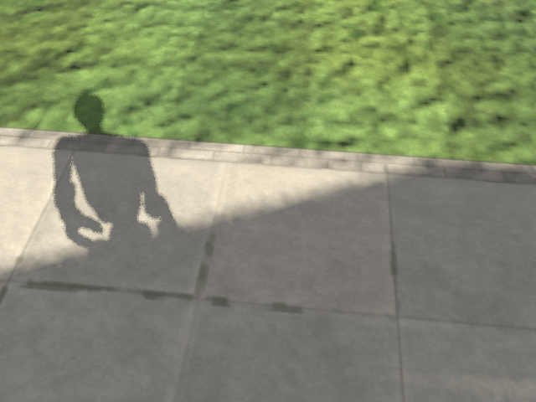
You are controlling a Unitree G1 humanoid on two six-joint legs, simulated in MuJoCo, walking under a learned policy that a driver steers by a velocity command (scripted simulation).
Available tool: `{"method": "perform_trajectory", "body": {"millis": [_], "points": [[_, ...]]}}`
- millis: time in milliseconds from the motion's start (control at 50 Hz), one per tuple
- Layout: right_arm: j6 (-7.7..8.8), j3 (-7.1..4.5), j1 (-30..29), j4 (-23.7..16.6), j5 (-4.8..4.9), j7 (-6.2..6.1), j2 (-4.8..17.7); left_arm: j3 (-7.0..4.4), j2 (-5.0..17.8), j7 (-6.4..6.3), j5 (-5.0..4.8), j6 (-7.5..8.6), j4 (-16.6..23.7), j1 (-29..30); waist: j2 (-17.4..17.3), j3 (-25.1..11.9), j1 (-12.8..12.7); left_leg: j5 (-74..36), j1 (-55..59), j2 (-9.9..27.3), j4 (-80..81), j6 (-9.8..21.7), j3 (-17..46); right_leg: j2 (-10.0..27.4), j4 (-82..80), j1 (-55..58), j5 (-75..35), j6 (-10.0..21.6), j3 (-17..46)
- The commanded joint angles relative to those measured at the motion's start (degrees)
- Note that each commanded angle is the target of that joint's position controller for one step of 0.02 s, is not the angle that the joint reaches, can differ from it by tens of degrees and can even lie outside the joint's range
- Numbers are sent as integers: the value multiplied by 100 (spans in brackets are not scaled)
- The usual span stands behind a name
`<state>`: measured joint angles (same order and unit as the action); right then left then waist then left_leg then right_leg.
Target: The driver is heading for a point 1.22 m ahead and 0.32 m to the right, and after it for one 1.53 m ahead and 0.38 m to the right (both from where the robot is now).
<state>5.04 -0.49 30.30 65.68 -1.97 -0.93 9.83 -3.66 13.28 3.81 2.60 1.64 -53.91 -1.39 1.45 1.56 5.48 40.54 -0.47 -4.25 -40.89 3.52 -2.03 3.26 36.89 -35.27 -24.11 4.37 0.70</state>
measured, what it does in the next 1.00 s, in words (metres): goes down, turning right: right foot 0.18 m lower, then left foot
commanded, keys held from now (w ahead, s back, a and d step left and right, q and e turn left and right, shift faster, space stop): w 0.06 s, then w+e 0.94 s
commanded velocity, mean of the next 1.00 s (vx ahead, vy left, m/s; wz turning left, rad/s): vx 0.49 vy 0.00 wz -0.42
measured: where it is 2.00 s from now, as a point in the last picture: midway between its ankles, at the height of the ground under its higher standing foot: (368, 240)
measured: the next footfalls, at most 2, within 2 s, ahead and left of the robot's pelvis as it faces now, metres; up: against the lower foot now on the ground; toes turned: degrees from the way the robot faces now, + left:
right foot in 0.14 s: +0.27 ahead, -0.11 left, -0.18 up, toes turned -4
left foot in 0.54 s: +0.52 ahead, +0.05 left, -0.19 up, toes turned -13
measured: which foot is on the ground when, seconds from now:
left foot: down 0.00-0.14, up 0.16-0.52, down 0.54-1.00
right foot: up 0.00-0.12, down 0.14-0.56, up 0.58-1.00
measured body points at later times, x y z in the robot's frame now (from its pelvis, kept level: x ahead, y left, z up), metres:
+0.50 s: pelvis +0.32 -0.03 -0.13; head +0.36 -0.02 +0.31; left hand +0.28 +0.21 -0.28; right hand +0.51 -0.28 -0.23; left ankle +0.49 +0.06 -0.85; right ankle +0.23 -0.11 -0.87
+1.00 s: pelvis +0.56 -0.09 -0.13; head +0.59 -0.11 +0.32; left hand +0.84 +0.02 -0.24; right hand +0.40 -0.30 -0.27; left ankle +0.49 +0.06 -0.87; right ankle +0.64 -0.24 -0.84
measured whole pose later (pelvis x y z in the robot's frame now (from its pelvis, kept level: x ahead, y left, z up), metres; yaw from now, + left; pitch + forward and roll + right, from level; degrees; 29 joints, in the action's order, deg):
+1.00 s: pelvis +0.56 -0.09 -0.13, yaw -28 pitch +1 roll +2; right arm 5.6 -3.2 23.7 56.2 -1.4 -0.8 12.2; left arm -3.0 12.8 4.2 2.2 -0.3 -45.6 -1.7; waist 1.4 3.4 3.2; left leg 20.5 3.6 1.3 -16.3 -0.9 -15.0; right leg 2.7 38.6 -33.0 7.5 5.3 -4.9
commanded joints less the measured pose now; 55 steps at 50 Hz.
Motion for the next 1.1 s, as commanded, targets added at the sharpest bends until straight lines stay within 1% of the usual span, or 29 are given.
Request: {"method": "perform_trajectory", "body": {"millis": [20,60,100,120,140,160,180,200,220,240,280,320,360,460,520,540,560,580,600,620,660,740,840,960,1000,1040,1060,1080,1100], "points": [[47,-28,368,-109,-130,-10,534,92,182,-19,21,86,464,983,-413,1064,346,-2564,-1010,979,409,730,1038,-79,-626,195,43,-57,-327],[-9,-34,597,1,-249,-110,638,115,175,-49,-130,212,515,1128,-223,1206,491,-3078,-387,953,-111,770,1182,98,-1539,233,336,-165,-146],[-96,-88,547,102,-280,-180,790,33,413,-140,-181,240,55,-133,-134,756,-37,-4170,-111,972,-1550,846,1065,268,-2289,1339,250,-51,-86],[-129,-140,378,111,-202,-153,812,-80,580,-170,-146,236,-442,-1514,24,108,-732,-4520,-496,864,-2937,810,802,190,-2599,2854,-128,5,-117],[-103,-154,303,149,-83,-54,754,-190,925,-152,-65,211,-838,-2497,564,-395,-1135,-2902,-1463,375,-4634,624,193,104,-2194,4358,-638,57,-542],[-79,-192,649,112,87,-38,355,-264,1330,-84,-16,206,-1041,-3171,1450,-933,-978,1228,-3687,-179,-6965,331,-29,930,13,6363,-3412,374,201],[24,-197,840,-110,437,-135,667,-244,1254,-90,-47,251,-941,-3281,1518,-1904,-1023,653,-5116,102,-7249,280,332,1782,683,7765,-3691,1120,1481],[55,-126,-71,-494,375,-112,789,-262,1176,-187,-50,228,-683,-2912,1419,-1985,-1341,-145,-6385,466,-6757,272,238,2064,-321,7756,409,1776,2435],[90,-137,-738,-618,133,-47,759,-234,945,-315,15,164,-595,-2740,764,-1441,-1317,-887,-6155,674,-6309,206,217,1908,-1373,6442,2932,1771,2831],[168,-230,-1371,-753,-77,48,931,-104,604,-383,14,245,-424,-2080,-212,-801,-1118,-2064,-5636,909,-4943,120,463,1713,-1756,5079,3402,1481,2722],[1,-239,-1610,-912,-220,187,579,-12,454,-452,-83,382,-462,-1833,-472,81,-466,-2347,-4244,1098,-3154,-263,564,1415,-1907,2544,1305,1423,2359],[-117,-121,-1734,-1108,-149,213,134,-39,594,-483,-110,414,-431,-1735,158,-27,-311,-2690,-3071,911,-1795,-446,259,844,-2097,1618,291,1240,1589],[-90,-57,-1946,-1296,15,194,181,-43,547,-428,-176,364,-248,-1511,468,-223,-246,-3553,-2117,708,-689,-433,130,439,-2137,1150,180,1015,1118],[-119,-123,-2930,-1660,57,134,608,-69,594,-338,-256,247,-223,-2050,108,30,-581,-3904,-2029,569,354,-370,293,488,-2025,1902,1757,747,1658],[17,-224,-2295,-1555,33,131,821,-129,744,-372,-175,199,-187,-2161,-78,-31,-260,-3210,-945,375,1174,-274,275,279,-1111,1970,2028,577,1796],[128,-331,-1545,-1422,-41,71,1150,-92,540,-350,-182,251,-81,-2152,-507,-457,35,-2700,-8,931,1502,-82,933,-155,170,1630,2276,420,1421],[148,-439,-864,-1455,-91,-13,1641,-12,124,-364,-281,314,133,-2391,-1387,-1260,129,-2151,1341,2423,1881,308,2704,-784,1955,641,4249,225,595],[12,-526,-950,-1400,-3,-33,1824,-92,345,-382,-294,242,212,-2733,-2001,-1491,-183,-1611,1393,3050,2460,795,4434,-950,2926,-343,5789,210,250],[-45,-426,-1407,-1579,35,-16,1272,-127,560,-392,-165,134,88,-2556,-951,-758,-324,-901,744,2818,2505,740,3921,-479,3406,-592,5368,231,407],[-45,-349,-1732,-1647,57,13,906,-120,434,-317,-112,103,130,-2174,-471,-206,-332,-1113,110,2498,2626,637,3096,-298,3359,-601,4855,193,380],[13,-293,-1891,-1634,57,-6,688,-139,296,-233,-59,17,218,-1906,-695,117,-554,-2433,-604,2082,2884,441,1922,0,3066,-282,4369,71,333],[196,-344,-1462,-1473,114,37,710,-133,189,-147,-67,-137,418,-1527,-623,-46,-671,-4213,-548,1939,2999,466,851,64,3012,-346,3739,-81,205],[191,-353,-1110,-1367,70,43,718,-52,130,-39,-66,-158,835,-527,-610,152,-549,-4759,-367,1805,3096,473,-69,95,1836,-613,2838,-210,-42],[141,-440,-739,-1236,68,-5,1095,29,205,63,-37,-134,1231,326,-695,347,-357,-5205,85,2017,2901,362,-678,-60,156,146,3067,92,-664],[55,-463,-630,-1179,55,-42,1215,1,283,27,-8,-112,1247,217,-756,230,-423,-6669,434,2059,2301,312,-910,-322,-81,511,3647,305,-882],[-61,-458,-483,-1099,53,-52,1286,-84,409,-39,9,-33,994,-693,-737,-314,-789,-7764,501,2011,819,261,-1079,-765,-538,1629,3904,565,-968],[-104,-424,-475,-1140,67,-42,1233,-178,582,-108,56,41,668,-1621,-460,-851,-1168,-6999,-194,1869,-449,122,-1208,-760,-914,3013,3664,729,-704],[-92,-284,-354,-1466,213,42,743,-320,1157,-212,138,83,624,-2220,577,-1597,-1286,-4344,-2274,1428,-2404,-143,-1276,871,-1176,4933,4723,1252,1579],[-48,-320,-436,-1673,187,104,789,-377,1509,-254,-61,27,651,-2251,1073,-1962,-1116,-1014,-3523,482,-3713,-295,-490,1994,-2137,5332,4184,1710,4113]]}}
